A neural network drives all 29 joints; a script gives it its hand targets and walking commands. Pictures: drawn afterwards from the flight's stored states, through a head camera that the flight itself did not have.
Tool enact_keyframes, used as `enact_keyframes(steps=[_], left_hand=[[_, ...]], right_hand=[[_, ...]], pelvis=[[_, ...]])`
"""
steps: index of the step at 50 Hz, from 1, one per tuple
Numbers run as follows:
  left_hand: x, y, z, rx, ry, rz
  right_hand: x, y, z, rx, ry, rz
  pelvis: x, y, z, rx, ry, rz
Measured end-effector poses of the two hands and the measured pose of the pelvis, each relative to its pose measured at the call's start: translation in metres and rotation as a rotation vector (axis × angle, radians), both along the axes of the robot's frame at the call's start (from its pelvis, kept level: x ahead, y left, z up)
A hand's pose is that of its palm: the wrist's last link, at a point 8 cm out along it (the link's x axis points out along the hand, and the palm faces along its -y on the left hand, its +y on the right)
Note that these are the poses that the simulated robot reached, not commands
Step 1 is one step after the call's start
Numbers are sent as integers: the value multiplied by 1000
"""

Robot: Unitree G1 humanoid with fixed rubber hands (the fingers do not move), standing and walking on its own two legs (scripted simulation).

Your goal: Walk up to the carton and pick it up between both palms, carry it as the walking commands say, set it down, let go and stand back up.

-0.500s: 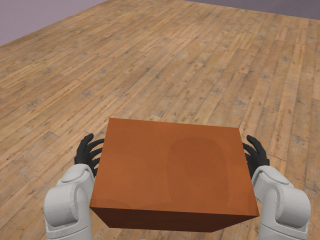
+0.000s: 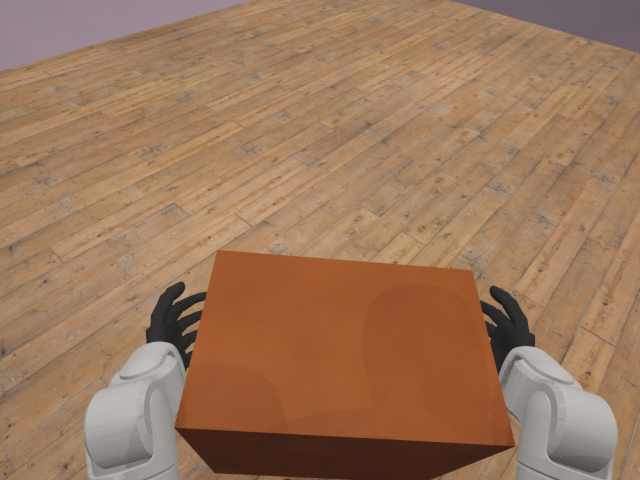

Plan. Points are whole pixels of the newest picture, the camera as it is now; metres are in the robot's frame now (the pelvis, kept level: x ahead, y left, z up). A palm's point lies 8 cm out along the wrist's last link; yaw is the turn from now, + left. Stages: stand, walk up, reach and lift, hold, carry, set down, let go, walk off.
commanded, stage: carry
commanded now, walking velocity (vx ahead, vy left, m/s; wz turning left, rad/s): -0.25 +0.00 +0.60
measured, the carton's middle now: (332, 380) +0.24 +0.01 +0.01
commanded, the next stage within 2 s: none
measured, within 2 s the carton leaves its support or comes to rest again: neither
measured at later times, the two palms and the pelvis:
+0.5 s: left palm out of the picture +0.06 +0.27 +0.05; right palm (439, 456) +0.15 -0.09 +0.07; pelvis -0.13 +0.03 -0.02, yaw +13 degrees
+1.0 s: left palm out of the picture -0.04 +0.25 +0.08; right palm out of the picture +0.09 -0.10 +0.09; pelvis -0.19 +0.00 -0.01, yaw +18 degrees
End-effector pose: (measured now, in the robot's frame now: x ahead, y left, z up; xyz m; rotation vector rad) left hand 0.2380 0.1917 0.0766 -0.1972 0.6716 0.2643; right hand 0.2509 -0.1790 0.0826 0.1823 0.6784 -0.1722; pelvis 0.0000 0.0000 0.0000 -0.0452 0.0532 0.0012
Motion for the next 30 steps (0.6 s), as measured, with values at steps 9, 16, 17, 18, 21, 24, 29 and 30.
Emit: enact_keyframes(steps=[9,16,17,18,21,24,29,30], left_hand=[[-57,6,21,64,-42,39],[-106,38,12,18,-56,128],[-114,44,8,8,-55,141],[-121,50,3,-1,-57,152],[-143,69,-12,-16,-55,173],[-171,77,-24,-35,-6,199],[-202,78,-23,-34,23,238],[-206,76,-21,-26,21,243]], right_hand=[[-40,7,-1,56,-43,49],[-57,43,7,11,-58,140],[-60,50,7,2,-58,153],[-63,57,6,-6,-59,164],[-78,77,-3,-23,-57,186],[-96,88,-10,-40,-8,210],[-113,93,-11,-38,21,245],[-116,91,-11,-32,19,249]], pelvis=[[-44,1,2,36,-27,50],[-73,11,-3,20,-21,159],[-78,14,-5,17,-21,172],[-82,18,-8,13,-21,182],[-99,29,-20,-1,-22,203],[-120,32,-17,-2,-51,228],[-146,25,-8,-1,-6,232],[-151,22,-6,2,6,232]])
